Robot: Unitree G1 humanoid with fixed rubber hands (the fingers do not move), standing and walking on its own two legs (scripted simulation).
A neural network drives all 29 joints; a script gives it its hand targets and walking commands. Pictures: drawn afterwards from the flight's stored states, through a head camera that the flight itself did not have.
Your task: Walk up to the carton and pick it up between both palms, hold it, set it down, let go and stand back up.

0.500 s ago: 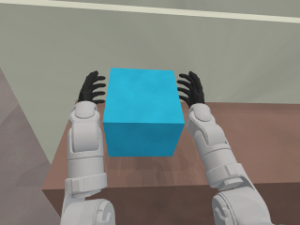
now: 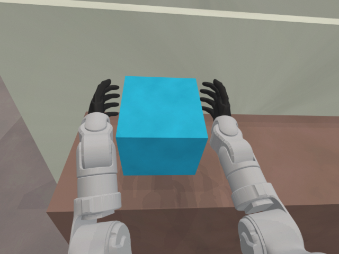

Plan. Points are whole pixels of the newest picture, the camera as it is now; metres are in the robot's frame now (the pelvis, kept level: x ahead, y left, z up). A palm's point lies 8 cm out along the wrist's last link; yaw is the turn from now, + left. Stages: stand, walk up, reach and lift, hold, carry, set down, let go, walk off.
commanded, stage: hold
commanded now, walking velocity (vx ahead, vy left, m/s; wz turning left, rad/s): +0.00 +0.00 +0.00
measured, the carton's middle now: (160, 125) +0.39 +0.01 +0.13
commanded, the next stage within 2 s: none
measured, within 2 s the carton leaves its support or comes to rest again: neither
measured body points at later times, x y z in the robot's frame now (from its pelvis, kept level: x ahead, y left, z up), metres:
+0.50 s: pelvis -0.01 +0.00 +0.00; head -0.05 +0.03 +0.45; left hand +0.36 +0.14 +0.19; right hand +0.37 -0.13 +0.19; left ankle +0.04 +0.13 -0.75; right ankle +0.00 -0.12 -0.75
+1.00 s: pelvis +0.00 +0.00 +0.00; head -0.04 +0.04 +0.45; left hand +0.37 +0.14 +0.18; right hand +0.37 -0.13 +0.19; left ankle +0.04 +0.13 -0.75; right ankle +0.00 -0.12 -0.75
